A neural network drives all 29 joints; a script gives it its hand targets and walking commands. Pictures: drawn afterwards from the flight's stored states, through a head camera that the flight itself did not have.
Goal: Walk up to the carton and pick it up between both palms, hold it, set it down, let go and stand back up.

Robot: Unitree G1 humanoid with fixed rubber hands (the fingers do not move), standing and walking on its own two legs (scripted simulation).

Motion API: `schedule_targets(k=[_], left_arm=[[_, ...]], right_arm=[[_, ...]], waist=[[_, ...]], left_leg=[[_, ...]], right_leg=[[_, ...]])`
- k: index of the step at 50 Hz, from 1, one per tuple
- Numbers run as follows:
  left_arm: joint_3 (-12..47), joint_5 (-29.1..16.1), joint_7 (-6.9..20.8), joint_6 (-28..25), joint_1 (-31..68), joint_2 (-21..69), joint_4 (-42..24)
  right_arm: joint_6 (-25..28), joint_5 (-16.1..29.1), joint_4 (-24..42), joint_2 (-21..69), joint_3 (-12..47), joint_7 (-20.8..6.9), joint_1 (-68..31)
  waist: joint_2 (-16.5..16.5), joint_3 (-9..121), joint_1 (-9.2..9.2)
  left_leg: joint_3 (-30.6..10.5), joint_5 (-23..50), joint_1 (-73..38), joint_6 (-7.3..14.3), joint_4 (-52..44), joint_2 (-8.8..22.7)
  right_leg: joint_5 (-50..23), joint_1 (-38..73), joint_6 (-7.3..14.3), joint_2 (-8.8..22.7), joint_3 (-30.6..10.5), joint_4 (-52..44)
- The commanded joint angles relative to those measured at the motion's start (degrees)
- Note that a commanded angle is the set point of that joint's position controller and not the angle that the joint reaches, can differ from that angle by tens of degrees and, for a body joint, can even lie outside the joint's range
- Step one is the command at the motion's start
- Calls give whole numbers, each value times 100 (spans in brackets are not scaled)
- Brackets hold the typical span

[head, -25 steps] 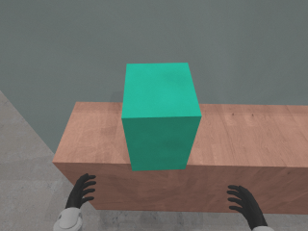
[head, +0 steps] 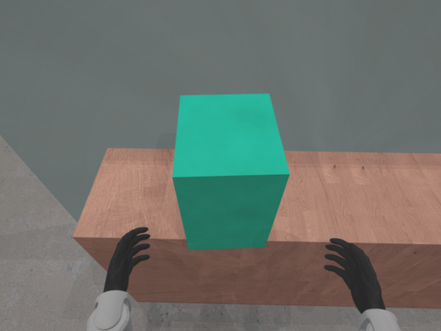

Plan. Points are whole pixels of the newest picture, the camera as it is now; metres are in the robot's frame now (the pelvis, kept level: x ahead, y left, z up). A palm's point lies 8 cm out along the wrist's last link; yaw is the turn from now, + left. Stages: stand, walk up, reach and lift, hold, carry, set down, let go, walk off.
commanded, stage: reach and lift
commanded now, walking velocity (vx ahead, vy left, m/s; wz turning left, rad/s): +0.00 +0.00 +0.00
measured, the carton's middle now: (226, 177) +0.40 +0.00 +0.02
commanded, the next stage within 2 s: none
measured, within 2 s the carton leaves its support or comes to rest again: neither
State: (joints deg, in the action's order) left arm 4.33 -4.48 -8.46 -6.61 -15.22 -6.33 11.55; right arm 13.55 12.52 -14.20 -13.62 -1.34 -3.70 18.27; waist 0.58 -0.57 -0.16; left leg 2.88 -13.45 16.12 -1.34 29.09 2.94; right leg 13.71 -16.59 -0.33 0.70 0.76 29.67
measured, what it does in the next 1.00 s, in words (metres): stands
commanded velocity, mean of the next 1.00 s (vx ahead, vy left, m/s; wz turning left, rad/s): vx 0.00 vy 0.00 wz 0.00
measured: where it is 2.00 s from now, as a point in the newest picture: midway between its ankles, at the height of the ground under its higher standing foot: outside the picture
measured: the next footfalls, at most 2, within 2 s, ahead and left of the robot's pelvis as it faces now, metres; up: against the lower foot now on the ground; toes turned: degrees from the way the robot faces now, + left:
none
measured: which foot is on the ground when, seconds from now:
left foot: down 0.00-1.00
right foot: down 0.00-1.00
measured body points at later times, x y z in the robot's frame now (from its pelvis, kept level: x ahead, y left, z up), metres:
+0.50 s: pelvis +0.00 +0.00 +0.00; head +0.01 -0.01 +0.45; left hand +0.26 +0.17 +0.04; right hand +0.28 -0.22 +0.04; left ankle +0.02 +0.13 -0.74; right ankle +0.02 -0.12 -0.74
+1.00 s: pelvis -0.02 +0.00 +0.00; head +0.00 -0.01 +0.45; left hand +0.30 +0.16 +0.10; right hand +0.35 -0.18 +0.12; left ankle +0.02 +0.14 -0.74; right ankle +0.02 -0.12 -0.74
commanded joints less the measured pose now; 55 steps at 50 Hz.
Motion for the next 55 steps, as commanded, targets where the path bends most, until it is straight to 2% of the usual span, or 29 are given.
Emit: schedule_targets(k=[1,2,3,5,6,7,8,10,11,14,16,19,21,25,26,29,31,33,34,36,37,38,42,43,46,48,49,53,55], left_arm=[[492,-509,-165,-227,798,-98,-1660],[389,-521,-174,-143,1092,-189,-1600],[356,-497,-178,-77,1151,-235,-1730],[405,-654,-246,113,1383,-229,-1877],[466,-729,-289,222,1822,-315,-2016],[400,-776,-351,315,1990,-370,-2236],[468,-794,-374,445,1913,-291,-2310],[365,-779,-386,664,2104,-402,-2491],[390,-795,-392,798,2119,-374,-2686],[294,-740,-428,1147,2266,-411,-2936],[256,-798,-427,1391,2494,-423,-3199],[59,-739,-380,1826,2438,-417,-3508],[-93,-669,-331,2160,2638,-405,-3367],[-311,-686,-325,2818,2939,-319,-3546],[-494,-581,-349,2968,3017,-345,-3621],[-538,-631,-387,3294,3480,-331,-3832],[-716,-543,-416,3520,3633,-372,-3883],[-734,-558,-450,3701,3848,-351,-3986],[-835,-563,-497,3729,4179,-411,-4108],[-803,-566,-496,3944,4142,-380,-3795],[-868,-603,-520,4024,4402,-423,-3911],[-930,-587,-520,4084,4511,-425,-3743],[-989,-611,-585,4287,5030,-519,-3914],[-930,-650,-586,4341,5204,-480,-3793],[-1005,-599,-579,4523,5533,-433,-3231],[-1205,-523,-612,4584,5715,-468,-3171],[-1109,-543,-612,4639,5950,-457,-3159],[-1194,-461,-567,4789,6519,-507,-2809],[-1310,-400,-567,4891,6435,-456,-2562]], right_arm=[[303,166,2191,-199,480,82,-940],[213,129,2283,-223,454,111,-1188],[142,117,2212,-167,447,132,-1216],[-91,75,2152,-261,277,119,-1429],[-196,94,2304,-318,206,138,-1843],[-300,91,2397,-314,238,163,-2008],[-374,84,2438,-385,102,167,-2012],[-618,81,2297,-250,247,244,-2097],[-699,87,2442,-361,85,239,-2167],[-962,131,2256,-407,88,324,-2410],[-1109,102,2405,-571,-139,388,-2716],[-1266,255,2480,-606,-117,537,-2849],[-1464,266,2384,-601,-78,636,-3045],[-1779,380,2590,-796,-116,813,-3594],[-1847,417,2673,-909,-121,854,-3836],[-1999,485,2911,-954,-158,944,-4349],[-2149,503,2659,-997,-142,969,-4489],[-2299,525,2500,-1024,-185,981,-4618],[-2322,542,2588,-968,-181,959,-4901],[-2492,566,2356,-1023,-171,987,-4962],[-2568,640,2311,-992,-142,991,-5200],[-2619,662,2188,-992,-112,990,-5372],[-2854,697,1996,-1054,-171,993,-5822],[-2918,563,1816,-1230,-362,967,-6044],[-3061,456,1427,-1129,-389,1006,-6443],[-3150,521,1052,-1157,-302,974,-6593],[-3190,502,968,-1229,-390,977,-6799],[-3273,545,588,-1209,-304,1009,-7410],[-3314,560,365,-1284,-246,1032,-7543]], waist=[[-455,1002,449],[-574,998,474],[-499,900,486],[-465,918,335],[-468,1029,384],[-428,1002,437],[-482,1053,348],[-389,1015,408],[-433,1215,354],[-209,1334,348],[-337,1538,309],[-302,1733,253],[-249,1612,360],[-380,1688,374],[-352,1622,482],[-404,1906,478],[-274,1732,507],[-355,1798,446],[-223,1994,511],[-437,1852,447],[-243,1927,480],[-403,1865,451],[-240,1933,473],[-244,2081,377],[-290,2025,387],[-398,2058,454],[-181,2155,409],[-195,2167,320],[-330,2146,443]], left_leg=[[-14,1053,-1521,12,-1029,-313],[26,868,-1365,68,-1070,-325],[23,838,-1371,66,-1091,-336],[-8,412,-1376,44,-1224,-269],[-12,93,-1211,52,-1285,-264],[36,137,-1111,65,-1274,-298],[-1,88,-1184,66,-1290,-252],[50,163,-1104,82,-1256,-305],[-8,153,-1182,70,-1271,-246],[-9,564,-1382,10,-1172,-260],[-32,765,-1448,-44,-1124,-225],[-60,1433,-1702,-112,-948,-251],[-21,1485,-1723,-94,-946,-259],[-1,1916,-1848,-104,-852,-265],[-4,1953,-1781,-116,-862,-266],[-27,2073,-1952,-97,-816,-240],[-22,2188,-1994,-141,-770,-239],[-49,2186,-2056,-137,-757,-208],[-4,1973,-2003,-111,-803,-222],[-23,1893,-2004,-90,-834,-202],[25,1789,-1970,-106,-875,-245],[35,1650,-1878,-62,-923,-237],[47,1392,-1765,-73,-964,-238],[-3,1227,-1714,-82,-972,-178],[74,869,-1507,-11,-1061,-186],[63,821,-1491,-9,-1108,-160],[78,721,-1507,-26,-1103,-185],[70,428,-1409,3,-1120,-208],[88,584,-1384,11,-1102,-195]], right_leg=[[-707,550,254,-283,-253,-1072],[-601,570,194,-269,-273,-1036],[-544,575,203,-276,-302,-1042],[-110,397,256,-265,-261,-1122],[122,348,235,-237,-304,-1110],[87,366,208,-231,-318,-1045],[63,310,219,-241,-314,-1067],[-26,414,151,-184,-381,-1037],[-65,383,194,-230,-357,-1038],[-442,414,175,-282,-303,-934],[-553,452,214,-331,-263,-925],[-1119,665,176,-369,-291,-909],[-1050,700,159,-360,-318,-936],[-1350,808,110,-397,-321,-882],[-1351,838,102,-392,-355,-885],[-1451,881,65,-423,-306,-814],[-1497,852,89,-426,-329,-844],[-1514,869,99,-417,-340,-822],[-1330,871,90,-404,-339,-822],[-1348,910,86,-441,-332,-870],[-1326,933,51,-416,-322,-847],[-1196,939,44,-442,-318,-885],[-1109,869,38,-464,-279,-849],[-1023,749,85,-477,-256,-842],[-941,799,18,-423,-273,-887],[-942,831,-17,-447,-238,-849],[-856,772,16,-429,-268,-860],[-750,758,-27,-454,-199,-901],[-874,832,-44,-458,-171,-901]])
